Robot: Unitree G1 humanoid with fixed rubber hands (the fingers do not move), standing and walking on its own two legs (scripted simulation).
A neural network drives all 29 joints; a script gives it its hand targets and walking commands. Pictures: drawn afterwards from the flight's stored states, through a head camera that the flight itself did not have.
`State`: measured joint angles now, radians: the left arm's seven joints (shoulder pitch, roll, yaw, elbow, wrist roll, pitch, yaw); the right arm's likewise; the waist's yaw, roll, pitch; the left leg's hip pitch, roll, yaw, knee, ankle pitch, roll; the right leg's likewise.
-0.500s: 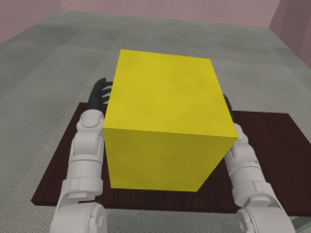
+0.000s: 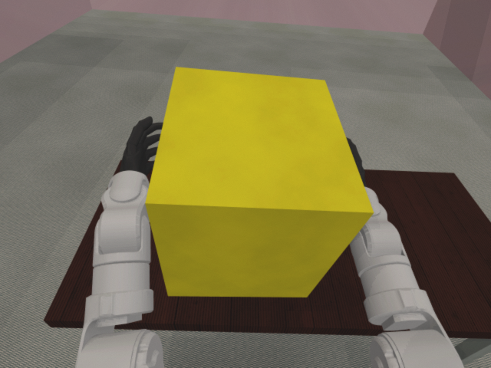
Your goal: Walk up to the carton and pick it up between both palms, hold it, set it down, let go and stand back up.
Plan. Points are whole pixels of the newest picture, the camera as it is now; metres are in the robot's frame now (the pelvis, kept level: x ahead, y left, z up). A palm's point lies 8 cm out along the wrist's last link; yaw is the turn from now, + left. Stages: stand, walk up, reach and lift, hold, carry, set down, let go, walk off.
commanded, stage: reach and lift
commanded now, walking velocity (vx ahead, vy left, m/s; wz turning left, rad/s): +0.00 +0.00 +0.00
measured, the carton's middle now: (245, 189) +0.37 -0.01 +0.12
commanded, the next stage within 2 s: hold in 0.66 s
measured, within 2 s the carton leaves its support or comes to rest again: neither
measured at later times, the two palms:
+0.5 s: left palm (132, 159) +0.37 +0.16 +0.19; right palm (347, 176) +0.36 -0.17 +0.16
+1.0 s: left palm (119, 168) +0.35 +0.17 +0.20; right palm (348, 182) +0.34 -0.16 +0.17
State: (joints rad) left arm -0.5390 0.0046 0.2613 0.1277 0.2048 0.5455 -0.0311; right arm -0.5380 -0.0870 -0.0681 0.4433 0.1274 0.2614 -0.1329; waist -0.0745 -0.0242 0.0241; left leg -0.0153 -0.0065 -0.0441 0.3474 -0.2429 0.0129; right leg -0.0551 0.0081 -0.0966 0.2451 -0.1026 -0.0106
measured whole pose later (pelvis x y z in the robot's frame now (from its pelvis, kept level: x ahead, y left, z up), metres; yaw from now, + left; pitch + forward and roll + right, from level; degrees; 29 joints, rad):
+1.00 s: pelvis -0.01 +0.01 +0.00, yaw +0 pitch -8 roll -1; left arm -0.58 -0.01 0.31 0.03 0.25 0.70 -0.08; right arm -0.58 -0.07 -0.08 0.41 0.15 0.35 -0.13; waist -0.08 -0.03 0.05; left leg 0.02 -0.02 -0.03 0.35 -0.23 0.02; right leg -0.02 0.00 -0.08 0.24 -0.08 0.00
